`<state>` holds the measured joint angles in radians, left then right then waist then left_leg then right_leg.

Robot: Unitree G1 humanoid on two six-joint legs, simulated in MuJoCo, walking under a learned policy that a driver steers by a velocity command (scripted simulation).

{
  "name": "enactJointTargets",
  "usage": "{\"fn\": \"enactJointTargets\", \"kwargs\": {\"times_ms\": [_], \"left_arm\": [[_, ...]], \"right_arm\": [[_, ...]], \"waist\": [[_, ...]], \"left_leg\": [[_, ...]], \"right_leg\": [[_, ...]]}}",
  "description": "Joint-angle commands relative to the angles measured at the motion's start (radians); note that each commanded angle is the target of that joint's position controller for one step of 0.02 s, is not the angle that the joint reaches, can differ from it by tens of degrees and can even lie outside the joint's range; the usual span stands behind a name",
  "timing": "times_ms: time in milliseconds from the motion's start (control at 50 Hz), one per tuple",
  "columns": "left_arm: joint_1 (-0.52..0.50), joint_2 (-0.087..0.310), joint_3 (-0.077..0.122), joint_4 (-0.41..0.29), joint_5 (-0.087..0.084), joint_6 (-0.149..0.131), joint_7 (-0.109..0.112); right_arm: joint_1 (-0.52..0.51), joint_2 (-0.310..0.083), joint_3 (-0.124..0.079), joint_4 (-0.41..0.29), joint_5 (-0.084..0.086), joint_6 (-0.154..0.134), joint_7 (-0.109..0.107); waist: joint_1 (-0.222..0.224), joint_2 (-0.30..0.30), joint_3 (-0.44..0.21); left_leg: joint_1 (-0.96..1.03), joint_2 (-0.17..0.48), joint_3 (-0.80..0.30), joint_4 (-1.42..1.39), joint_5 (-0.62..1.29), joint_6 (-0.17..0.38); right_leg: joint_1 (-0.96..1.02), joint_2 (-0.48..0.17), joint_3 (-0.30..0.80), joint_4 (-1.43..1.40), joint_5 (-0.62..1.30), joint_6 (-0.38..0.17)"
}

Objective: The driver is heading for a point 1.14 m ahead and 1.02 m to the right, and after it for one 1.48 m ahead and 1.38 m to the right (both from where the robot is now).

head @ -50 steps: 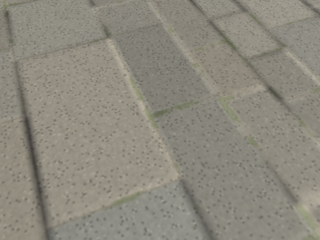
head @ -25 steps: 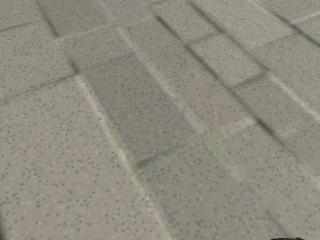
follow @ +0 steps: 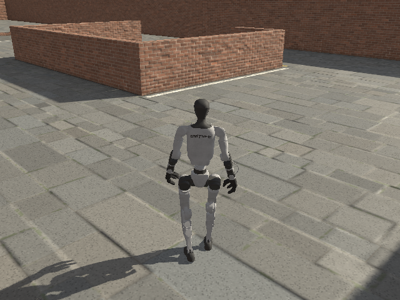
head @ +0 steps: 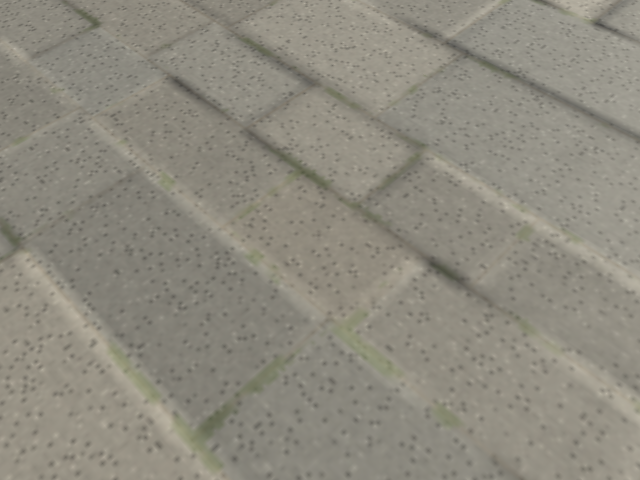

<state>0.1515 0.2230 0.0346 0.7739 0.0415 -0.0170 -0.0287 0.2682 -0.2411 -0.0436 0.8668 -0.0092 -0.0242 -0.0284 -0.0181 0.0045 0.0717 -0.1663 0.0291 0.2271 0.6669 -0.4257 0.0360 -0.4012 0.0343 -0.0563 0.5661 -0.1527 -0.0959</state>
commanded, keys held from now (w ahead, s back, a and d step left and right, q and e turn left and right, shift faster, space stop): e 1.00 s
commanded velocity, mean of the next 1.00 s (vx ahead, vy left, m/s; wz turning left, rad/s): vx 0.02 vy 0.00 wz -0.58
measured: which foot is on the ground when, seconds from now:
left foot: up 0.00-0.44, down 0.46-0.92, up 0.94-1.00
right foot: down 0.00-0.48, up 0.50-0.90, down 0.92-1.00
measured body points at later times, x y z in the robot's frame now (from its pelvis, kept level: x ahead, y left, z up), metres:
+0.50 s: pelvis +0.02 +0.04 +0.01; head +0.04 +0.04 +0.46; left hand +0.19 +0.28 -0.12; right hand +0.05 -0.26 -0.09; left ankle +0.05 +0.13 -0.73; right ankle +0.07 -0.07 -0.71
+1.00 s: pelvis -0.01 +0.02 +0.01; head +0.00 -0.02 +0.46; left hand +0.27 +0.16 -0.08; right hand -0.09 -0.27 -0.12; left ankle +0.04 +0.14 -0.68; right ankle -0.06 -0.04 -0.72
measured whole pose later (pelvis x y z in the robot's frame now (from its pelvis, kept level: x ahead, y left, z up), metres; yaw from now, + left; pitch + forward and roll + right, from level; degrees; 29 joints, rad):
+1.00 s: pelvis -0.01 +0.02 +0.01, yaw -35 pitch +0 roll +0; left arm 0.17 0.28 0.05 0.69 0.01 0.04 -0.03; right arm 0.23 -0.31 -0.06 0.73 -0.02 0.06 -0.02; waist -0.02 0.05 0.07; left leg -0.39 0.06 0.07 0.95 -0.52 -0.03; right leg -0.25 0.06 0.01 0.55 -0.30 -0.07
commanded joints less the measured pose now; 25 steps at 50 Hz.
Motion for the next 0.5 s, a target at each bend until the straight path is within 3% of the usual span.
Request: {"fn": "enactJointTargets", "kwargs": {"times_ms": [20, 40, 60, 80, 100, 120, 160, 280, 360, 400, 440, 460, 480, 500], "left_arm": [[0.253, 0.277, 0.089, -0.021, -0.051, 0.0, 0.025], [0.217, 0.246, 0.085, -0.033, -0.059, 0.013, 0.026], [0.148, 0.199, 0.072, -0.041, -0.048, 0.024, 0.033], [0.093, 0.162, 0.06, -0.045, -0.038, 0.034, 0.039], [0.064, 0.148, 0.056, -0.052, -0.04, 0.038, 0.043], [0.051, 0.146, 0.055, -0.058, -0.033, 0.039, 0.041], [0.065, 0.17, 0.064, -0.057, -0.029, 0.032, 0.033], [0.089, 0.205, 0.082, -0.061, -0.019, 0.048, 0.027], [0.079, 0.21, 0.089, -0.067, -0.013, 0.055, 0.02], [0.062, 0.208, 0.091, -0.069, -0.014, 0.059, 0.015], [0.031, 0.203, 0.091, -0.072, -0.028, 0.064, 0.016], [0.029, 0.177, 0.085, -0.078, -0.039, 0.062, 0.021], [0.093, 0.109, 0.07, -0.081, -0.046, 0.06, 0.027], [0.056, 0.15, 0.083, -0.09, -0.027, 0.053, 0.034]], "right_arm": [[0.07, -0.088, -0.022, -0.106, -0.004, 0.025, -0.001], [0.038, -0.101, -0.021, -0.101, -0.015, 0.038, 0.0], [-0.021, -0.096, -0.02, -0.112, -0.009, 0.038, 0.001], [-0.047, -0.1, -0.023, -0.115, -0.009, 0.038, -0.002], [-0.04, -0.111, -0.026, -0.119, -0.02, 0.045, -0.002], [-0.013, -0.106, -0.025, -0.108, -0.027, 0.055, -0.001], [0.006, -0.094, -0.023, -0.11, -0.02, 0.067, 0.003], [-0.078, -0.1, -0.022, -0.156, -0.012, 0.076, -0.003], [-0.078, -0.101, -0.018, -0.17, -0.001, 0.061, -0.008], [-0.039, -0.103, -0.017, -0.168, 0.007, 0.053, -0.012], [0.048, -0.1, -0.017, -0.149, 0.009, 0.042, -0.021], [0.077, -0.133, -0.025, -0.144, 0.001, 0.035, -0.031], [0.058, -0.223, -0.041, -0.168, -0.013, 0.034, -0.039], [-0.065, -0.291, -0.055, -0.206, -0.027, 0.038, -0.032]], "waist": [[0.083, -0.249, -0.371], [0.075, -0.102, -0.295], [0.06, -0.064, -0.179], [0.031, -0.035, -0.104], [0.012, -0.058, -0.091], [0.003, -0.068, -0.114], [0.001, -0.065, -0.154], [0.042, -0.122, -0.134], [0.047, -0.131, -0.134], [0.034, -0.144, -0.136], [-0.015, -0.139, -0.13], [-0.025, -0.088, -0.116], [0.015, 0.117, -0.132], [0.014, 0.239, -0.032]], "left_leg": [[-0.338, -0.09, -0.171, 0.619, -0.266, -0.039], [-0.383, -0.029, -0.244, 0.659, -0.22, -0.05], [-0.413, -0.011, -0.252, 0.626, -0.144, -0.053], [-0.41, 0.011, -0.258, 0.549, -0.077, -0.058], [-0.379, 0.021, -0.26, 0.489, -0.033, -0.063], [-0.344, 0.005, -0.247, 0.479, -0.01, -0.068], [-0.317, -0.009, -0.247, 0.428, 0.004, -0.075], [-0.321, -0.024, -0.268, 0.239, 0.018, -0.08], [-0.242, -0.057, -0.27, 0.121, 0.002, -0.058], [-0.161, -0.082, -0.267, 0.017, -0.008, -0.035], [-0.012, -0.102, -0.255, -0.209, 0.073, -0.004], [0.072, -0.036, -0.309, -0.355, 0.089, 0.014], [0.131, 0.221, -0.556, -0.467, -0.07, 0.065], [-0.035, 0.379, -0.753, -0.543, -0.053, 0.161]], "right_leg": [[0.488, -0.429, 0.6, -0.135, 0.873, -0.336], [0.425, -0.397, 0.53, -0.17, 0.691, -0.323], [0.318, -0.34, 0.466, -0.209, 0.532, -0.285], [0.237, -0.273, 0.411, -0.241, 0.418, -0.226], [0.191, -0.225, 0.373, -0.255, 0.351, -0.19], [0.176, -0.198, 0.352, -0.258, 0.339, -0.175], [0.179, -0.18, 0.352, -0.259, 0.309, -0.164], [0.162, -0.162, 0.466, -0.32, -0.115, -0.146], [0.142, -0.155, 0.526, -0.308, -0.129, -0.127], [0.122, -0.146, 0.558, -0.301, -0.099, -0.104], [0.059, -0.109, 0.563, -0.278, -0.124, -0.048], [-0.015, -0.051, 0.523, -0.229, -0.227, 0.011], [-0.108, 0.059, 0.375, 0.008, -0.368, 0.071], [-0.235, 0.178, 0.165, 0.219, -0.388, 0.092]]}}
